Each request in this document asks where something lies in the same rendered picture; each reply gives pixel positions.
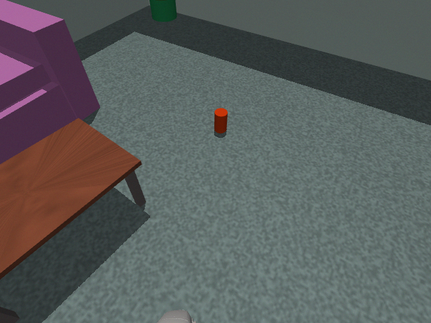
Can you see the coffee table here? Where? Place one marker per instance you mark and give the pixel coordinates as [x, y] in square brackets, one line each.
[46, 186]

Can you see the can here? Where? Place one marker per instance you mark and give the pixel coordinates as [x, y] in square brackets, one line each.
[220, 120]

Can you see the sofa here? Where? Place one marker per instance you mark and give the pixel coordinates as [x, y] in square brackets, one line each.
[43, 83]

